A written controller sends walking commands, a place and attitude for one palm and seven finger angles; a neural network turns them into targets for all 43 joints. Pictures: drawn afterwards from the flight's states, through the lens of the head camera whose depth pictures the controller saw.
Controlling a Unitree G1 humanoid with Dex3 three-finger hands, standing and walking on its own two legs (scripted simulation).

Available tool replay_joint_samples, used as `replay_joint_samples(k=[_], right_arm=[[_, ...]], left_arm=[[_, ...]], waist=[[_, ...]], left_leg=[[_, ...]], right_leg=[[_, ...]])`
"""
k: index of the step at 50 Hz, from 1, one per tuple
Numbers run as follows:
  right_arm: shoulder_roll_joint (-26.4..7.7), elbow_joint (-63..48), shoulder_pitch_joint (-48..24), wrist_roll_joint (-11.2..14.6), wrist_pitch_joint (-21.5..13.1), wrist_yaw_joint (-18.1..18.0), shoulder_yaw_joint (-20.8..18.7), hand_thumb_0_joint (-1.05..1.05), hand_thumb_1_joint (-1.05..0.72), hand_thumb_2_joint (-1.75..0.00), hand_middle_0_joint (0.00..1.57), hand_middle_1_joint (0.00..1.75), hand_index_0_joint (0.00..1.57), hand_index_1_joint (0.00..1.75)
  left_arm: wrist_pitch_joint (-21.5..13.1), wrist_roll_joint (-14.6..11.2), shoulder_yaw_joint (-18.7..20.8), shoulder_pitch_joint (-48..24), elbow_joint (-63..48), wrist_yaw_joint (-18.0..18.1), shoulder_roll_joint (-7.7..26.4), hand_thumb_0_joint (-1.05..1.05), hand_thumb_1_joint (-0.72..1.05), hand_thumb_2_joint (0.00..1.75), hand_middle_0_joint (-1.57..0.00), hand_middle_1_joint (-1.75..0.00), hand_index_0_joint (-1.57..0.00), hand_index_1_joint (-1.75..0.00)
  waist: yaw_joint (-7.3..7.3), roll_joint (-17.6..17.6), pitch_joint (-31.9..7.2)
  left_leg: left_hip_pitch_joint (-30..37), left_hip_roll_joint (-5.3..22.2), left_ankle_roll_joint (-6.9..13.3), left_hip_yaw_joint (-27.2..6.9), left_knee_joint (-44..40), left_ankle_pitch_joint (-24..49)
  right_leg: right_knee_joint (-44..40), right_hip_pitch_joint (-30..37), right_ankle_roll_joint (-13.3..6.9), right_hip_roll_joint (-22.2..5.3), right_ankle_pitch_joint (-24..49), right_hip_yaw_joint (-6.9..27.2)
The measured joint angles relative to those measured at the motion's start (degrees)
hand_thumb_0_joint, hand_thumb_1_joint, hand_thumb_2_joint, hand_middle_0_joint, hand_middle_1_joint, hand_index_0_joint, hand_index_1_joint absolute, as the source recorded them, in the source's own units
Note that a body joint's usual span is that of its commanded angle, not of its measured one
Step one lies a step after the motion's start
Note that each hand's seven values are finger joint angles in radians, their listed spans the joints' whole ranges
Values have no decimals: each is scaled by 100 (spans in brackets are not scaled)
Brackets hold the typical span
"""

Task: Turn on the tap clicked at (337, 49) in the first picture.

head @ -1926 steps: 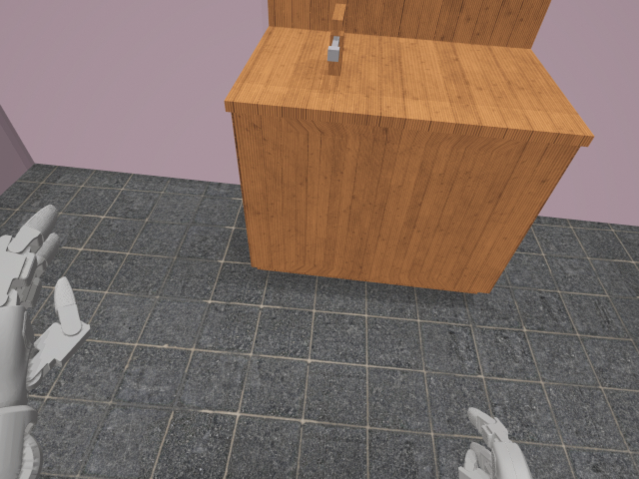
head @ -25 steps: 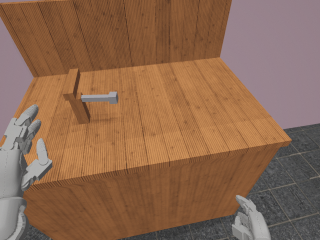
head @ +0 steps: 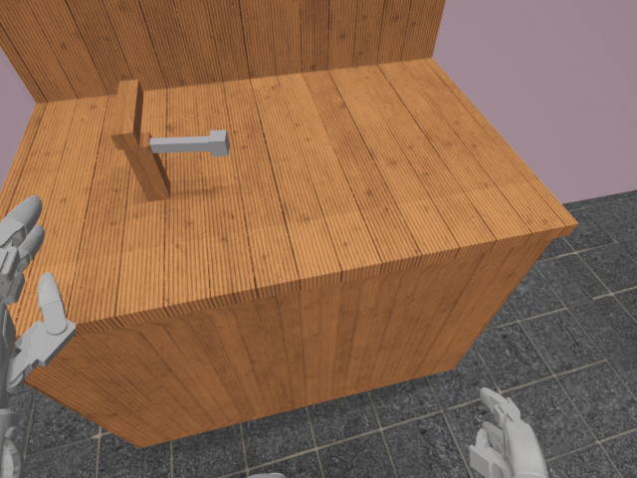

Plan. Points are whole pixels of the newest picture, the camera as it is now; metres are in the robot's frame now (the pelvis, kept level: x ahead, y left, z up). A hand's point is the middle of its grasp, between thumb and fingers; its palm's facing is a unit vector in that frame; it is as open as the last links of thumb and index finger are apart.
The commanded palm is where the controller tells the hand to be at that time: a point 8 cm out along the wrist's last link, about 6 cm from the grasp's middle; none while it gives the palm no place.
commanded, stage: step back with the hand held close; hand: left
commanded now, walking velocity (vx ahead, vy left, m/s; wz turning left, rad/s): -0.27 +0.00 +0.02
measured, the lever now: (219, 143) +0.55 +0.20 +0.11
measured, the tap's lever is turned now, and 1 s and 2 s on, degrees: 80 80 80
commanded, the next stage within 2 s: stop stepping back and stand still in 0.94 s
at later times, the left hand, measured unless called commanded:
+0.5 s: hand (62, 353) +0.19 +0.23 +0.16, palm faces +0.39 -0.83 -0.40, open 7.4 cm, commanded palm +0.13 +0.27 +0.18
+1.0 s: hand out of the picture +0.07 +0.21 +0.17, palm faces +0.37 -0.84 -0.40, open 7.4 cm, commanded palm +0.02 +0.25 +0.18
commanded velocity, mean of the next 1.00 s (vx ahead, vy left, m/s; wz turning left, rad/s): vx -0.38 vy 0.00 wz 0.00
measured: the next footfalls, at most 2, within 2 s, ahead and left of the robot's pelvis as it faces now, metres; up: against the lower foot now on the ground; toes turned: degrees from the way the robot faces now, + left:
left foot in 0.68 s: -0.01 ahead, +0.12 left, +0.00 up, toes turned +2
right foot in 1.00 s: -0.09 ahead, -0.15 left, +0.00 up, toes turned +0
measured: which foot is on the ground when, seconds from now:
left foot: down 0.00-0.50, up 0.52-0.66, down 0.68-1.00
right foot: down 0.00-0.70, up 0.72-0.98, down 1.00-1.00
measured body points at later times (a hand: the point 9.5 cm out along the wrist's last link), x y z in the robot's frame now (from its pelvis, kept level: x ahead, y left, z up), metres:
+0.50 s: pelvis -0.03 -0.01 +0.00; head +0.01 +0.00 +0.44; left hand +0.16 +0.28 +0.19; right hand +0.16 -0.22 -0.09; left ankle +0.07 +0.09 -0.73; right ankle +0.00 -0.13 -0.73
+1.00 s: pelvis -0.15 -0.02 +0.00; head -0.12 -0.01 +0.44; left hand +0.05 +0.26 +0.19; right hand +0.03 -0.23 -0.08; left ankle -0.05 +0.12 -0.73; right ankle -0.13 -0.15 -0.74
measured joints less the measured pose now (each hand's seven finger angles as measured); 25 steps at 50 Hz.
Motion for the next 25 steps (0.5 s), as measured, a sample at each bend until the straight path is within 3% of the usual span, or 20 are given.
replay_joint_samples(k=[12, 17, 21, 25], right_arm=[[86, 109, 9, -35, -64, 25, 69, 1, -90, -90, 20, 30, 21, 30], [164, 109, 61, -88, -130, 17, 47, 1, -90, -90, 20, 30, 20, 30], [243, 203, 24, -128, -210, 69, 76, 1, -90, -90, 20, 30, 20, 30], [231, 257, -216, -89, -197, 114, 77, 1, -90, -90, 20, 30, 21, 30]], left_arm=[[9, 33, -25, -43, -274, 130, -1, 1, 89, 89, -21, -30, -21, -30], [-26, 114, 141, -125, -279, 122, 106, 1, 89, 89, -21, -30, -21, -30], [-106, 78, 263, -131, -254, 101, 89, 1, 89, 89, -21, -30, -21, -30], [-92, 11, 67, -209, -264, 34, -90, 1, 89, 89, -21, -30, -21, -30]], waist=[[-101, -135, 46], [-145, -191, 60], [-31, -221, -49], [27, -33, 96]], left_leg=[[-391, 31, 34, -10, 437, -54], [-394, -20, 63, -54, 356, 16], [-485, 20, 6, -35, 232, 122], [-510, 225, -103, -104, 123, 292]], right_leg=[[307, -310, 21, -1, -19, -54], [700, -305, 37, 81, -467, 163], [509, 47, 43, 144, -794, 339], [190, 86, -24, 349, -368, 293]])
